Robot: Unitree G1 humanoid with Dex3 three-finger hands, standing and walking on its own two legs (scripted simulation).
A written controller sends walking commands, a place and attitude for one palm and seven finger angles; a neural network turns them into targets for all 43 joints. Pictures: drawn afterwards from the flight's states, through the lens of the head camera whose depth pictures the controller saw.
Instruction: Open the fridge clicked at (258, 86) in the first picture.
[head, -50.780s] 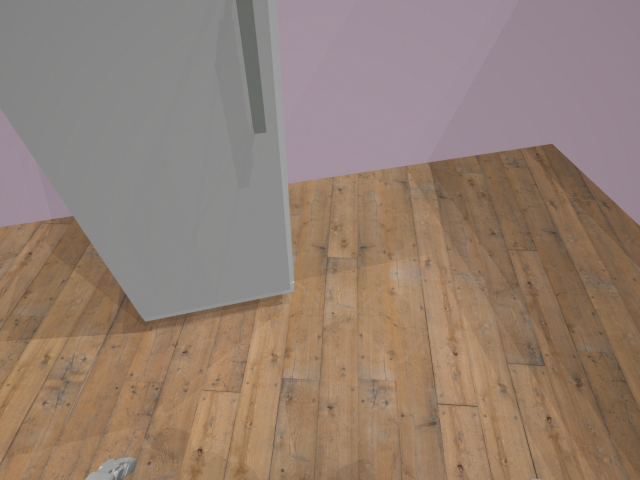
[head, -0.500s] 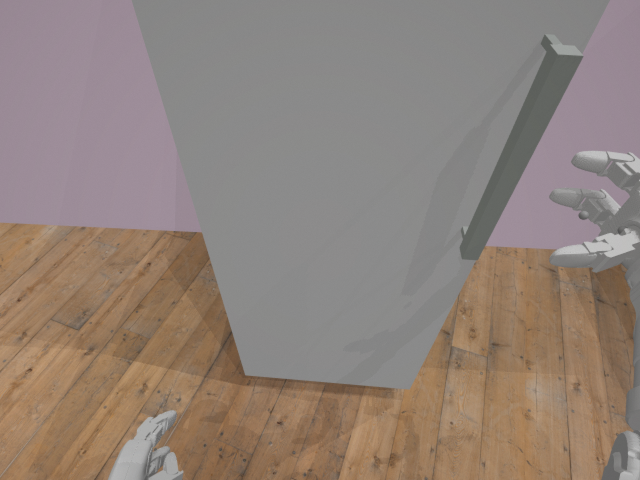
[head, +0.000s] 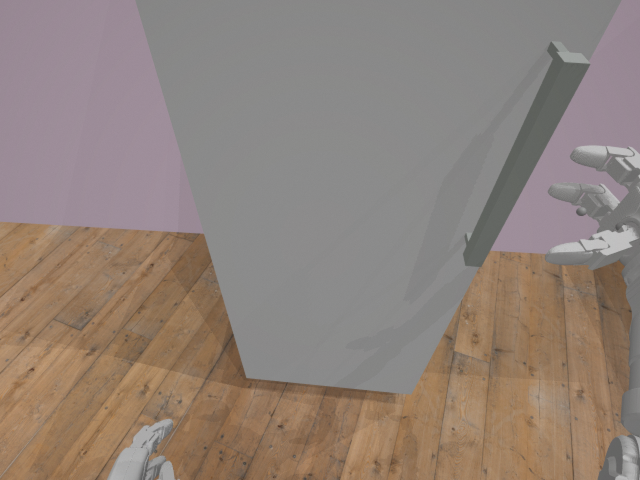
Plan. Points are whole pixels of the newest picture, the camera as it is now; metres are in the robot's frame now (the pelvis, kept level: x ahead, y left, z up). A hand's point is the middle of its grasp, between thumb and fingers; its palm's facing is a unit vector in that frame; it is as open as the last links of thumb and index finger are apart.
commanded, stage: move the hooked fingers beside the handle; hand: right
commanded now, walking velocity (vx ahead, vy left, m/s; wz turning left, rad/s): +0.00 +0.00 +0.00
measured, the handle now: (506, 173) +0.47 -0.20 +0.17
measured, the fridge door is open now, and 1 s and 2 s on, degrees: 2 2 2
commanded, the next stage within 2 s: feel for the door with the fingertips in 1.64 s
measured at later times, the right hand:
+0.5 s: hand (568, 210) +0.40 -0.25 +0.18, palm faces +0.09 +1.00 +0.00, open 14.0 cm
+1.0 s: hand (573, 215) +0.38 -0.24 +0.18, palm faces +0.07 +1.00 +0.01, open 14.0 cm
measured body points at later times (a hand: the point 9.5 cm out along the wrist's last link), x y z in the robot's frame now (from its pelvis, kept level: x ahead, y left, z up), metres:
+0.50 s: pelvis -0.01 +0.01 +0.00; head +0.01 +0.02 +0.45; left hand +0.13 +0.27 -0.10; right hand +0.39 -0.30 +0.18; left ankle -0.02 +0.09 -0.74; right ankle -0.02 -0.06 -0.74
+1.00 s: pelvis -0.01 +0.02 +0.00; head +0.00 +0.02 +0.45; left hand +0.14 +0.27 -0.09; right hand +0.37 -0.30 +0.18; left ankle -0.02 +0.09 -0.74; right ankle -0.02 -0.06 -0.74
